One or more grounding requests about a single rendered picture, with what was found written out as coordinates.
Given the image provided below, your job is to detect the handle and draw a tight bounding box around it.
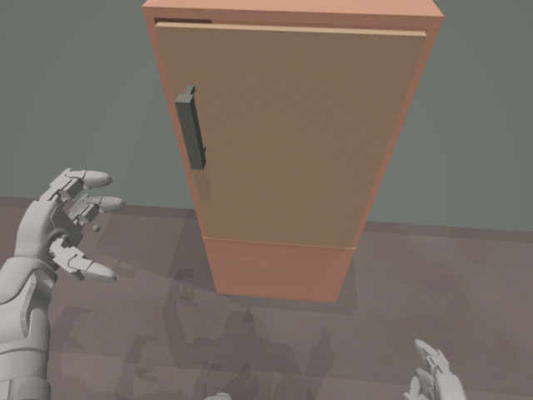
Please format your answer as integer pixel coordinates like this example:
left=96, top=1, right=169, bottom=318
left=175, top=84, right=206, bottom=170

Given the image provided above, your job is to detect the left robot forearm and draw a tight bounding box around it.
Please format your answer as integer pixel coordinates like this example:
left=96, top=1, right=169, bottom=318
left=0, top=256, right=58, bottom=400

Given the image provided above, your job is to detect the robot left hand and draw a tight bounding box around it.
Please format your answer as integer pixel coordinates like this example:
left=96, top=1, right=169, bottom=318
left=14, top=168, right=126, bottom=283

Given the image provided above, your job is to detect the robot right hand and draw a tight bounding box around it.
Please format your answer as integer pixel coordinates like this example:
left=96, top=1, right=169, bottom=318
left=404, top=339, right=467, bottom=400

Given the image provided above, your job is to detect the cupboard door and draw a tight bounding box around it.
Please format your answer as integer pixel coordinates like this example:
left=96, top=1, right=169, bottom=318
left=155, top=22, right=427, bottom=248

